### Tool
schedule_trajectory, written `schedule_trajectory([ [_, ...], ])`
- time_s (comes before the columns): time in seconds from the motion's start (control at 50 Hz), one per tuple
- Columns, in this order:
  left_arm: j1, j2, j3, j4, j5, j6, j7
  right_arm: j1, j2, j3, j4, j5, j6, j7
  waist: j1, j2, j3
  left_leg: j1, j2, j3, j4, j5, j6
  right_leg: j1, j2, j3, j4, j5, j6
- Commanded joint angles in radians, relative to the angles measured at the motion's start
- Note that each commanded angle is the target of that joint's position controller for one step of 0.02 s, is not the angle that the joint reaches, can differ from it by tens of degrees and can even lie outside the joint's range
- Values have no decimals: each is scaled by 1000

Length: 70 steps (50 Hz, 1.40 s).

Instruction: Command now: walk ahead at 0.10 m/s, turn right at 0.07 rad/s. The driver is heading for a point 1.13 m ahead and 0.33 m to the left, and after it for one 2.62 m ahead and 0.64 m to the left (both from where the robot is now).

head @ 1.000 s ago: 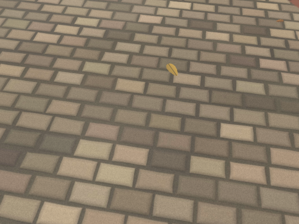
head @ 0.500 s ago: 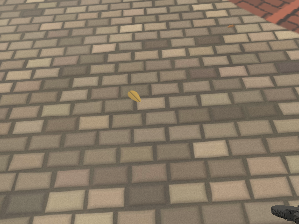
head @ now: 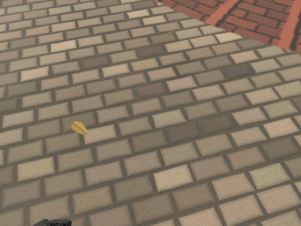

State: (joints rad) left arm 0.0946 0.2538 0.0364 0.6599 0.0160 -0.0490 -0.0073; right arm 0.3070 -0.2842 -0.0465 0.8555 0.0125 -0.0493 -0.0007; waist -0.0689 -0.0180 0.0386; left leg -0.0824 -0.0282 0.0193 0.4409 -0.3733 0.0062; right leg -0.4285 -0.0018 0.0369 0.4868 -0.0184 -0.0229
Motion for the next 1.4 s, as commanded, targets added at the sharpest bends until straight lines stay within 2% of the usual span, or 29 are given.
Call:
schedule_trajectory([
  [0.02,181,165,46,-26,25,5,20,111,-22,21,-58,-29,-17,4,64,-215,-350,-305,36,-41,421,-141,-25,611,-365,365,1,754,-289],
  [0.04,180,88,24,-21,5,13,12,68,-81,9,-50,-15,2,5,91,-170,-332,-338,50,-95,506,-330,-51,552,-350,400,-34,614,-301],
  [0.06,137,81,19,-12,-7,15,3,26,-110,-2,-61,-4,19,4,84,-129,-252,-388,68,-99,547,-335,-61,491,-311,358,-62,461,-266],
  [0.14,16,165,46,0,-4,28,2,3,-105,-10,-50,-9,72,-24,46,-126,-135,-279,73,-33,426,-152,-85,187,-208,258,-225,-164,-193],
  [0.2,10,185,57,16,-19,29,15,-8,-102,-12,-46,-10,57,-25,49,-163,-100,-227,54,9,360,-74,-40,98,-190,251,-310,-478,-185],
  [0.32,-19,120,45,40,-36,23,19,96,-74,-13,16,-18,11,-9,-29,-56,-64,34,47,17,29,47,69,-67,-116,157,-175,-577,-103],
  [0.34,-53,49,25,20,-28,18,14,182,-121,-21,30,-19,5,-15,-54,100,-57,116,215,-223,-115,-136,124,-202,-36,71,80,-549,-44],
  [0.36,-74,43,26,-16,-41,-2,8,173,-242,-49,17,-18,4,-12,-46,291,24,92,413,-576,-311,-416,238,-393,68,-58,303,-497,-4],
  [0.4,-33,141,55,2,-54,-26,6,39,-185,-36,-26,-30,-26,-20,24,200,101,33,408,-580,-342,-370,240,-452,-30,61,467,-354,-22],
  [0.46,-31,127,58,32,-20,-30,1,56,-128,-20,-23,-7,-39,-14,17,131,49,116,306,-346,-332,-63,164,-431,-63,25,437,-183,-3],
  [0.5,-48,86,47,30,-23,-30,-7,96,-116,-15,-8,-11,-38,-12,8,130,28,115,269,-242,-329,112,159,-383,-60,-11,381,-91,19],
  [0.6,-171,42,22,-7,-37,-36,-30,157,-147,-21,16,-9,-23,-16,-40,138,55,50,236,-111,-322,272,156,-231,-37,-65,140,32,42],
  [0.72,-191,94,25,-29,-43,-47,-52,173,-179,-37,43,12,-7,-13,1,158,72,133,311,-117,-240,487,146,-115,-16,-70,17,-65,-26],
  [0.76,27,160,62,33,-37,-48,-39,146,-176,-36,37,13,0,-15,129,142,-68,81,258,-70,10,826,110,219,31,-95,-24,-57,-78],
  [0.78,225,217,84,80,-31,-46,-25,125,-149,-23,12,-2,-3,-16,216,101,-215,-110,214,-48,259,695,76,544,-75,11,28,-57,-125],
  [0.8,345,327,109,107,-14,-37,-16,232,-12,18,-22,-8,-19,-9,191,-172,-412,-507,49,-1,672,156,1,945,-372,465,-21,-247,-273],
  [0.82,339,237,84,110,-15,-33,-15,205,-70,2,-4,19,-42,-9,206,-204,-452,-593,22,-151,826,-186,6,874,-424,670,-179,-386,-288],
  [0.84,254,183,63,109,-20,-35,-12,103,-153,-27,-38,48,-50,-8,190,-163,-253,-671,78,-153,874,-129,20,720,-382,503,-207,-401,-228],
  [0.88,127,108,42,109,-22,-43,-12,34,-130,-31,-45,32,-44,-17,126,-81,-90,-621,152,-120,791,27,24,457,-299,268,-269,-253,-173],
  [0.98,54,93,47,150,-1,-78,-13,53,-47,-33,-50,20,14,-16,40,-67,5,-542,188,-127,698,175,5,247,-236,-1,-374,-5,-163],
  [1.1,102,156,59,181,-7,-71,11,-152,-23,-15,-135,8,-1,21,99,-6,59,-557,161,-50,328,446,9,299,-225,-161,-398,86,-149],
  [1.2,185,201,73,213,-32,-29,19,-273,-38,-12,-223,9,1,56,128,6,76,-625,130,7,199,353,58,523,-288,-209,-301,257,-125],
  [1.24,164,230,81,203,-34,-10,26,-236,-75,-30,-239,5,6,62,86,-33,24,-523,61,70,190,254,90,560,-281,-241,-158,612,-98],
  [1.28,133,235,80,184,-39,11,38,2,-155,-77,-193,1,8,54,-46,-39,-114,-201,-34,102,124,294,139,480,-228,-264,201,779,-49],
  [1.3,150,202,65,166,-25,3,39,115,-228,-105,-174,-1,15,31,-92,60,-204,82,46,-47,90,528,188,265,-168,-265,495,460,13],
  [1.32,268,65,20,119,7,-23,19,30,-332,-114,-219,-13,16,20,45,348,-340,463,365,-604,61,766,431,-191,65,-199,947,-565,94],
  [1.34,218,173,36,131,-12,-55,2,65,-262,-94,-253,-19,12,27,-38,165,-531,485,413,-747,-20,772,466,-215,58,66,1034,-630,77],
  [1.36,107,196,44,91,-49,-60,-1,14,-212,-77,-259,-21,6,30,-38,101,-417,390,367,-577,-22,791,404,-245,2,83,1001,-564,50],
  [1.4,78,176,42,89,-22,-46,22,-81,-149,-64,-256,6,1,24,35,-10,-192,103,274,-389,-57,757,315,-240,-72,52,806,-459,49],
])
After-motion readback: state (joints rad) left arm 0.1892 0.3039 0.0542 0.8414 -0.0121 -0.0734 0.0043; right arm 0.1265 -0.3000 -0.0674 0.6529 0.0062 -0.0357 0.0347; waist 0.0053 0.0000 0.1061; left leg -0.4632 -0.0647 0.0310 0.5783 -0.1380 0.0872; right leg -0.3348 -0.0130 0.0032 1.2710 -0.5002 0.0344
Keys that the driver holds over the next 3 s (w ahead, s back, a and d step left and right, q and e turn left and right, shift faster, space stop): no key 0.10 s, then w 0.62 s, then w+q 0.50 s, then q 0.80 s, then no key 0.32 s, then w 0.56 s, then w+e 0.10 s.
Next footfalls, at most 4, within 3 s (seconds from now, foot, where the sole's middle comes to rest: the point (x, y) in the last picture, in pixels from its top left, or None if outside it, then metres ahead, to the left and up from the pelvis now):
0.34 left None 0.09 0.12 -0.77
0.78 right None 0.40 -0.14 -0.77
1.30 left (120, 180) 0.68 0.14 -0.77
1.78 right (152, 149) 0.84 -0.02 -0.77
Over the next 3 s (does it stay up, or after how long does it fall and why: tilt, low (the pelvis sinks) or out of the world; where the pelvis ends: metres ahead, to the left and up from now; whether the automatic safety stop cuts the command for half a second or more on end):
stays up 0.81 0.20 0.00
